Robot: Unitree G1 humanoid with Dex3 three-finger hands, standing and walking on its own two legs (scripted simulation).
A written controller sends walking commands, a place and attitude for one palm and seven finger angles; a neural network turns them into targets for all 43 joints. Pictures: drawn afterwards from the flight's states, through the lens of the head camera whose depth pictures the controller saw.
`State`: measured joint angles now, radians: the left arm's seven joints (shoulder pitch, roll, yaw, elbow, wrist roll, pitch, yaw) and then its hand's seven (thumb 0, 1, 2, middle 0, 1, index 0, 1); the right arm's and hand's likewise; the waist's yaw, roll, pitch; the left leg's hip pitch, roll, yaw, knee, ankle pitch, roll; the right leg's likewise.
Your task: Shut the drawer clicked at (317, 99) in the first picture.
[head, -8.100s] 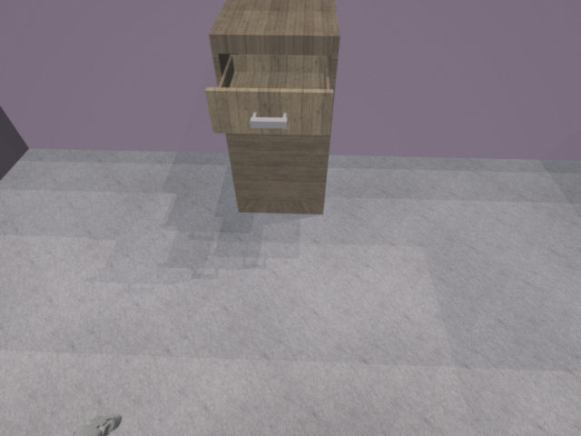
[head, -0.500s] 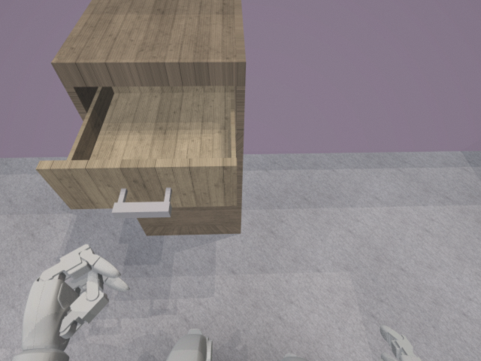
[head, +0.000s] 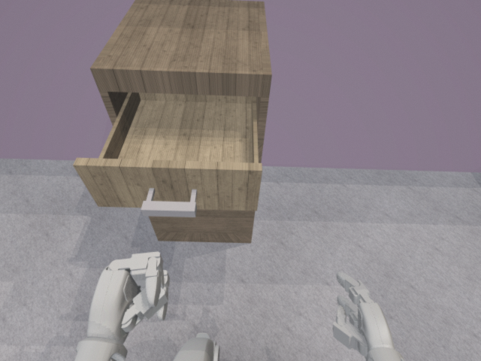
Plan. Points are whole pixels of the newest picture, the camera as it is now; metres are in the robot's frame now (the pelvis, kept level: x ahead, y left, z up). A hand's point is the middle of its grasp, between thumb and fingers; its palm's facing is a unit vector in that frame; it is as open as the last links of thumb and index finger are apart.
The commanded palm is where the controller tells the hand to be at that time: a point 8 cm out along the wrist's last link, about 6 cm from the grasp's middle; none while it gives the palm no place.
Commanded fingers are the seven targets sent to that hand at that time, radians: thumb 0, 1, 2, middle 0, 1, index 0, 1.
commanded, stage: raise the hand and make a fist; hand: left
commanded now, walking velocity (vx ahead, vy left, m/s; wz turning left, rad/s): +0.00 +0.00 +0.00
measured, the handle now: (171, 201) +0.41 +0.18 -0.02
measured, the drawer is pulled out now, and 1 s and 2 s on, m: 0.24 0.24 0.24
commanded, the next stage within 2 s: bring the fist close to the handle in 0.44 s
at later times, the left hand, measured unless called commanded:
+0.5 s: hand (166, 274) +0.22 +0.12 +0.09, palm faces +0.06 -1.00 -0.05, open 3.2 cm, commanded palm +0.19 +0.18 +0.09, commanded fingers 0.00 0.90 0.90 -1.40 -1.60 -1.40 -1.60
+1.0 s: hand (177, 266) +0.25 +0.12 +0.04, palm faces +0.02 -1.00 -0.04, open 3.2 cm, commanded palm +0.24 +0.18 +0.04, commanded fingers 0.00 0.90 0.90 -1.40 -1.60 -1.40 -1.60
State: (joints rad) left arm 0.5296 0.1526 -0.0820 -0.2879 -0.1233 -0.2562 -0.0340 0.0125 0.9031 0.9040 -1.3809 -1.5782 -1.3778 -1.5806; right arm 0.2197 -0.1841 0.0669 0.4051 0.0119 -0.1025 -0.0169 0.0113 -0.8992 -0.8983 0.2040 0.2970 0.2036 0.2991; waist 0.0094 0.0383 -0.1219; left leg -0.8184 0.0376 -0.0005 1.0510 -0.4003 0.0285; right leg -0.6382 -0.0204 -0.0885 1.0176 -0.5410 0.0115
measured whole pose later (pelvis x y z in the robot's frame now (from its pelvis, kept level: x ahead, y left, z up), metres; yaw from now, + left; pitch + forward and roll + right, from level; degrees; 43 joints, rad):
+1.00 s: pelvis +0.02 -0.04 -0.01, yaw +0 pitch +15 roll -1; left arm 0.36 0.17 0.08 -0.02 -0.20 -0.39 -0.14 0.01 0.90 0.90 -1.40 -1.60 -1.40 -1.60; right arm 0.22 -0.22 0.00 0.53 0.01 -0.11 -0.03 0.01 -0.90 -0.90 0.20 0.30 0.20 0.30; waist -0.01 0.03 -0.15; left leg -0.93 0.06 -0.01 1.11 -0.45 -0.02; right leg -0.76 0.00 -0.09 1.12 -0.61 -0.04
